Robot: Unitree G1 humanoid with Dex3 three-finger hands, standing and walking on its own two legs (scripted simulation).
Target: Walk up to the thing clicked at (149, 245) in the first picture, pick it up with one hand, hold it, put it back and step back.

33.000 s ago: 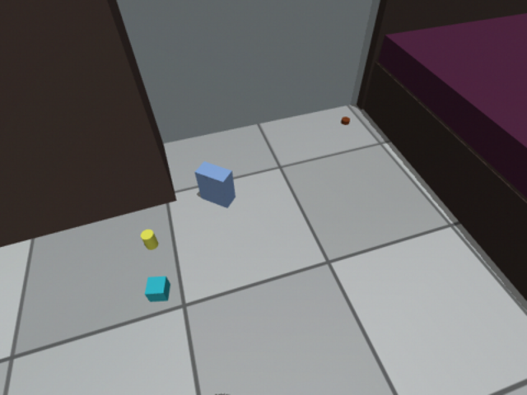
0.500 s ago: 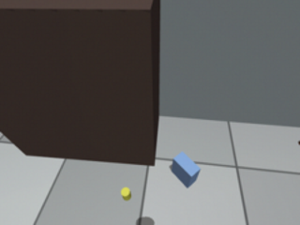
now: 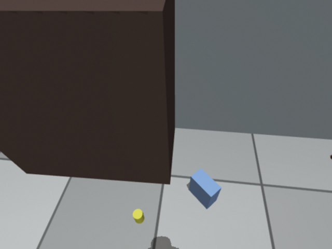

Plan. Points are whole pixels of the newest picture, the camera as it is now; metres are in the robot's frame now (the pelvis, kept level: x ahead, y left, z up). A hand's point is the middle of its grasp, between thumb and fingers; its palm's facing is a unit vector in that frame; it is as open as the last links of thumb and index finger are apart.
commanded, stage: stand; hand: left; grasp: from above
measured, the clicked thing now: (138, 216) +0.42 +0.20 -0.74
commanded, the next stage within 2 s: step back in 0.68 s
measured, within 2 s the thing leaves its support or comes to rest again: neither
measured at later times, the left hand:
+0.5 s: hand out of the picture +0.08 +0.24 -0.15, palm faces +0.00 -0.94 -0.34, open 7.4 cm
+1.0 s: hand out of the picture +0.08 +0.30 -0.18, palm faces -0.03 -0.92 -0.38, open 7.4 cm
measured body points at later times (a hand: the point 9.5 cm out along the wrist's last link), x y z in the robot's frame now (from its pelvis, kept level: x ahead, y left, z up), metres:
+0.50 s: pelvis +0.00 -0.01 +0.00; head +0.01 -0.01 +0.45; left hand +0.08 +0.29 -0.13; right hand +0.07 -0.30 -0.14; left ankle -0.01 +0.13 -0.75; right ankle -0.01 -0.11 -0.75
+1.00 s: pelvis -0.05 +0.04 -0.02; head +0.03 +0.05 +0.42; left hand +0.09 +0.35 -0.15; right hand +0.01 -0.30 -0.14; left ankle -0.08 +0.15 -0.75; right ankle -0.01 -0.11 -0.75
